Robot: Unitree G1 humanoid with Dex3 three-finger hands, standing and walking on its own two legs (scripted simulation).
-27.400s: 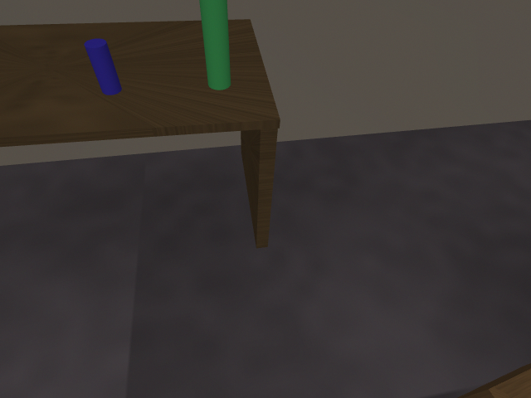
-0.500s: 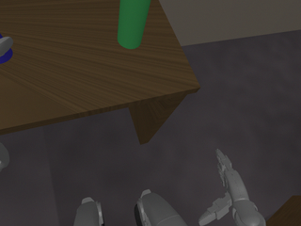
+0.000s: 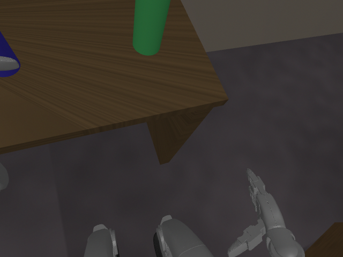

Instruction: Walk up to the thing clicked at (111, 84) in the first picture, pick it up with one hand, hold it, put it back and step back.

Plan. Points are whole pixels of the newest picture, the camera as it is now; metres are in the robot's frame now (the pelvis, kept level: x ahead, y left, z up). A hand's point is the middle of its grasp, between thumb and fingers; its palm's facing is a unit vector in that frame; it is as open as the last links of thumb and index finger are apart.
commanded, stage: withdraw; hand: left
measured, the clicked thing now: out of the picture +0.55 +0.24 +0.09
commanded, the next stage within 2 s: rise in 0.40 s
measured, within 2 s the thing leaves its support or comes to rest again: neither
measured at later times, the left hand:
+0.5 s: hand out of the picture +0.56 +0.31 +0.20, palm faces +0.37 -0.93 -0.01, open 17.7 cm
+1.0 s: hand out of the picture +0.43 +0.38 +0.17, palm faces +0.46 -0.81 -0.36, open 17.6 cm
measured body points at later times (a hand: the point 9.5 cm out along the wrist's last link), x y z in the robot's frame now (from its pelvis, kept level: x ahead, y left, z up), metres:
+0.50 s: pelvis +0.01 +0.00 +0.03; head +0.14 +0.04 +0.46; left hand +0.54 +0.36 +0.21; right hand +0.16 -0.27 +0.00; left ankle +0.02 +0.11 -0.65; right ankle -0.01 -0.13 -0.65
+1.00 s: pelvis +0.03 +0.01 +0.05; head +0.08 +0.03 +0.50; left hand +0.40 +0.42 +0.20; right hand +0.19 -0.25 +0.00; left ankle +0.02 +0.11 -0.65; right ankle -0.01 -0.13 -0.65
